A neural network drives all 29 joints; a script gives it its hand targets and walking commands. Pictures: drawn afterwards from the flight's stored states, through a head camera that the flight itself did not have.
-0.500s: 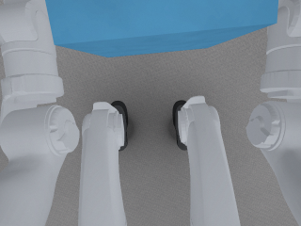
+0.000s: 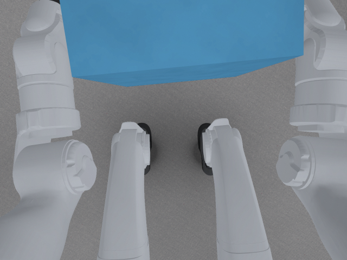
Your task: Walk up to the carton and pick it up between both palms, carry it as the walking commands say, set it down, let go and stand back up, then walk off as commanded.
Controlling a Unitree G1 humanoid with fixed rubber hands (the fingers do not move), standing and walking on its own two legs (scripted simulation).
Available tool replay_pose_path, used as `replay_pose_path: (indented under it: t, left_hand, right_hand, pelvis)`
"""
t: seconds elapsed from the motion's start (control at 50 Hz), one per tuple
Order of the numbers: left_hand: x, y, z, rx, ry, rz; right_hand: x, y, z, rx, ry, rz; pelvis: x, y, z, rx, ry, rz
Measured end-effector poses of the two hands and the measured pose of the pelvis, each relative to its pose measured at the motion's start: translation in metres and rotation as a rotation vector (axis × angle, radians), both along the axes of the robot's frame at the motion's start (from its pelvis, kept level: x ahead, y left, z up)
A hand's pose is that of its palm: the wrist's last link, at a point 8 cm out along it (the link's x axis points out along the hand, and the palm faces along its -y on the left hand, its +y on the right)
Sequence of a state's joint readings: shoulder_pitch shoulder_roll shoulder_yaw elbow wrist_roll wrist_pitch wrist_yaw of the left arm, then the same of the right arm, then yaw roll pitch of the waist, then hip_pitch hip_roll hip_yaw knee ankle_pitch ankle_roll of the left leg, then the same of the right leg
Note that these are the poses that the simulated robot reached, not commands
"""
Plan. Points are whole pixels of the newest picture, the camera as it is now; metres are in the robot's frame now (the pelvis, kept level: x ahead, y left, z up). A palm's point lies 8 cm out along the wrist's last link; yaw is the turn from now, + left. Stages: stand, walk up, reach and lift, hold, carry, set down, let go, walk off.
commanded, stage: reach and lift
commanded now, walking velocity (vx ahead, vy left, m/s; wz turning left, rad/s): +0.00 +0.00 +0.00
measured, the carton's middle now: (178, 31) +0.51 -0.01 -0.14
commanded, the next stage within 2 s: none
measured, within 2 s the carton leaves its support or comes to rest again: neither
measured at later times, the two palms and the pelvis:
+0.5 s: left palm out of the picture +0.52 +0.18 -0.01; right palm out of the picture +0.51 -0.20 -0.01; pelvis +0.00 +0.00 +0.06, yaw +0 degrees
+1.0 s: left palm out of the picture +0.50 +0.17 +0.07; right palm out of the picture +0.49 -0.21 +0.06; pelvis +0.02 +0.00 +0.13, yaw -1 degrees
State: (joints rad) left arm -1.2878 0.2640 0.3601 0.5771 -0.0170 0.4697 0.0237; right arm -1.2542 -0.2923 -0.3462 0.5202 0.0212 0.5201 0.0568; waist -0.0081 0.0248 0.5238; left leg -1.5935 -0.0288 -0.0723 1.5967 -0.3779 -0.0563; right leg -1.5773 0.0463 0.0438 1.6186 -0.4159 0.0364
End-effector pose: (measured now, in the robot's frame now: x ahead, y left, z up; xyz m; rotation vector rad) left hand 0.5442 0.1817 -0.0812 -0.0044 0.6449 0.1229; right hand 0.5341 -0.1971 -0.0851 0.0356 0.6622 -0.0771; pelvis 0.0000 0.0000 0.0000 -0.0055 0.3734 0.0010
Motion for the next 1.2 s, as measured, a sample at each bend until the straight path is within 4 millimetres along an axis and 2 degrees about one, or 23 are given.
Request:
replay_pose_path:
  t: [0.28,0.48,0.96,1.2]
  left_hand:
    - [-0.01,-0.001,0.048,0.006,-0.012,-0.007]
    - [-0.019,-0.001,0.073,0.003,0.009,-0.005]
    - [-0.039,-0.008,0.146,0.032,0.016,-0.039]
    - [-0.061,0.0,0.178,0.03,0.029,-0.028]
  right_hand:
    - [-0.014,-0.001,0.044,0.001,-0.013,-0.005]
    - [-0.021,-0.001,0.073,0.007,0.009,-0.007]
    - [-0.044,-0.008,0.143,-0.017,0.013,0.014]
    - [-0.056,-0.002,0.18,-0.033,0.024,0.048]
  pelvis:
    - [-0.003,0.001,0.033,0.002,-0.053,0.001]
    - [-0.002,0.001,0.059,0.002,-0.082,-0.001]
    - [0.022,-0.004,0.126,0.014,-0.177,-0.01]
    - [0.031,-0.006,0.158,0.014,-0.231,-0.014]
